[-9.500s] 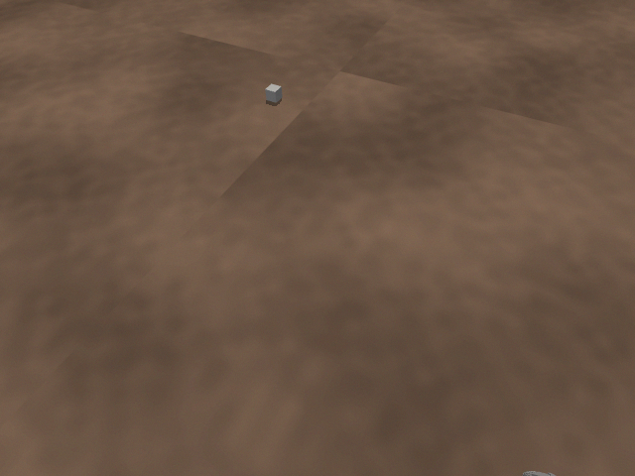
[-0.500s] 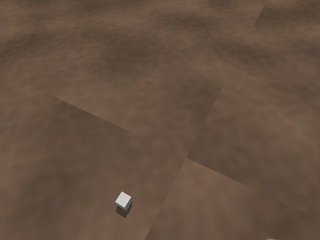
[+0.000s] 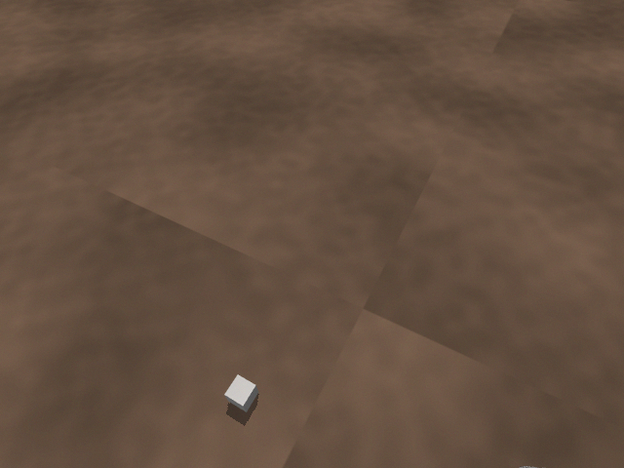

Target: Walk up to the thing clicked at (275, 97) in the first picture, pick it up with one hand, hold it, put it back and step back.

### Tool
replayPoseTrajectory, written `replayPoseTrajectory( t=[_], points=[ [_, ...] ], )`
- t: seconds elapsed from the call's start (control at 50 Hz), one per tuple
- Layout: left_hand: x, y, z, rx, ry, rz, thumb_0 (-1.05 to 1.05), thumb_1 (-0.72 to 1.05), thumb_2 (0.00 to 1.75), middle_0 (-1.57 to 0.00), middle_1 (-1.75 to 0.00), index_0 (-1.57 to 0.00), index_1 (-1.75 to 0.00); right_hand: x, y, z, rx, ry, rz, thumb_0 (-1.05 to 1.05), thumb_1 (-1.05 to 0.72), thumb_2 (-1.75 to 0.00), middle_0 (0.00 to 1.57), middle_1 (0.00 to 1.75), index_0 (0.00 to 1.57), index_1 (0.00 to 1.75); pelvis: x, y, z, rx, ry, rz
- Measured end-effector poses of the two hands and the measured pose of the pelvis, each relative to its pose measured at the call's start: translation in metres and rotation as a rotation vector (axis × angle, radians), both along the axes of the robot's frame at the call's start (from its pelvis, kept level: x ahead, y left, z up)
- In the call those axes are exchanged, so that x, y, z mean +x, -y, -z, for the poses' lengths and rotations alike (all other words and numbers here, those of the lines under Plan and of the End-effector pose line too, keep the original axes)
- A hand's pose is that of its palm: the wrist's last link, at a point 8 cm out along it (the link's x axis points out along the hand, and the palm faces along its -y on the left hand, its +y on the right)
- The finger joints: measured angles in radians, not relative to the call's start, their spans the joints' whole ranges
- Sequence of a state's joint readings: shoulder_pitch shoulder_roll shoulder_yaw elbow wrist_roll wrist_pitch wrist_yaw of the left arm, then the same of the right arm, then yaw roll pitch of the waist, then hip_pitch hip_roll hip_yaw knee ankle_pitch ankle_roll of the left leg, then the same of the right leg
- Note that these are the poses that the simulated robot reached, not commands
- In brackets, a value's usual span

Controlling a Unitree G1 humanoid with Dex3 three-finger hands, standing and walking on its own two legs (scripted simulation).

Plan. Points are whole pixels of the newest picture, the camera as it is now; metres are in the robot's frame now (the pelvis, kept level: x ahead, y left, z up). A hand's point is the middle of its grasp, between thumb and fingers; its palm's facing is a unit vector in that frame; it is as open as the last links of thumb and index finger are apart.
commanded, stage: stand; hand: left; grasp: from above
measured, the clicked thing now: (242, 393) +0.42 +0.25 -0.75
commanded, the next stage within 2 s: rise first in 0.14 s
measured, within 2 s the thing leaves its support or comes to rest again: neither
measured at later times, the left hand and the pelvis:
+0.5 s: hand (156, 465) +0.15 +0.25 -0.17, palm faces -0.01 -0.92 -0.38, open 9.0 cm; pelvis -0.02 +0.00 -0.02, yaw +0 degrees
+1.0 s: hand out of the picture +0.13 +0.27 -0.23, palm faces -0.05 -0.83 -0.56, open 13.7 cm; pelvis -0.02 +0.01 -0.08, yaw -1 degrees
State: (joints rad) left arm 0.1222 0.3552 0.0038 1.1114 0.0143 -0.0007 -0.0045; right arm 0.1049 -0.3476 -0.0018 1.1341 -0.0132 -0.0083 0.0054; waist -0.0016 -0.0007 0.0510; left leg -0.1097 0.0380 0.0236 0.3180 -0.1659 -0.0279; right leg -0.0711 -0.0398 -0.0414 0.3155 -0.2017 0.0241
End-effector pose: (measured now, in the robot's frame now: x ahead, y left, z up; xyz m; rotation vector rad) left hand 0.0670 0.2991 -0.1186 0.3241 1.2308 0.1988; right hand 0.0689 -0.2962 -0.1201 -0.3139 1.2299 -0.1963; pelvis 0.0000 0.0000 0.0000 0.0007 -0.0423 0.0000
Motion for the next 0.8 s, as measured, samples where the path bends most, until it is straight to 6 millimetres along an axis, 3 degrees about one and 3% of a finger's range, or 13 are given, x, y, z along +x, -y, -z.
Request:
replayPoseTrajectory(
  t=[0.26,0.36,0.44,0.52,0.68,0.8],
  points=[
    [-0.004,0.0,0.001,-0.002,-0.01,0.002,0.01,0.9,0.9,-0.2,-0.3,-0.2,-0.31,-0.004,0.0,0.001,0.001,-0.011,0.003,0.0,-0.91,-0.89,0.2,0.3,0.21,0.3,-0.001,0.0,0.0,-0.001,-0.001,0.001],
    [0.027,0.005,0.003,-0.011,0.091,-0.03,0.01,0.81,0.89,-0.21,-0.4,-0.21,-0.41,0.003,-0.013,0.002,0.013,0.1,0.008,0.01,-0.9,-0.89,0.2,0.3,0.2,0.3,-0.011,-0.001,0.006,-0.003,-0.056,-0.01],
    [0.057,0.003,0.011,0.002,0.107,0.01,0.01,0.63,0.89,-0.22,-0.58,-0.21,-0.58,0.002,-0.026,0.007,0.038,0.139,0.013,0.0,-0.91,-0.89,0.2,0.3,0.2,0.3,-0.018,0.0,0.014,-0.004,-0.115,-0.001],
    [0.073,0.001,0.014,0.045,0.111,0.037,0.01,0.38,0.9,-0.2,-0.75,-0.2,-0.76,-0.003,-0.037,0.011,0.065,0.162,0.034,0.01,-0.9,-0.89,0.2,0.3,0.2,0.3,-0.017,-0.001,0.021,-0.004,-0.146,0.007],
    [0.067,-0.001,0.031,0.108,0.029,0.032,0.01,-0.16,0.91,-0.19,-0.94,-0.18,-0.95,0.006,-0.047,0.02,0.079,0.217,0.023,0.01,-0.9,-0.89,0.2,0.3,0.21,0.3,-0.014,-0.006,0.036,-0.009,-0.202,0.01],
    [0.062,-0.006,0.05,0.16,0.026,0.035,0.0,-0.36,0.92,-0.18,-0.98,-0.17,-1.0,0.026,-0.047,0.033,0.055,0.268,-0.018,0.01,-0.89,-0.89,0.2,0.3,0.2,0.3,-0.015,-0.008,0.055,-0.014,-0.254,0.011]
  ],
)
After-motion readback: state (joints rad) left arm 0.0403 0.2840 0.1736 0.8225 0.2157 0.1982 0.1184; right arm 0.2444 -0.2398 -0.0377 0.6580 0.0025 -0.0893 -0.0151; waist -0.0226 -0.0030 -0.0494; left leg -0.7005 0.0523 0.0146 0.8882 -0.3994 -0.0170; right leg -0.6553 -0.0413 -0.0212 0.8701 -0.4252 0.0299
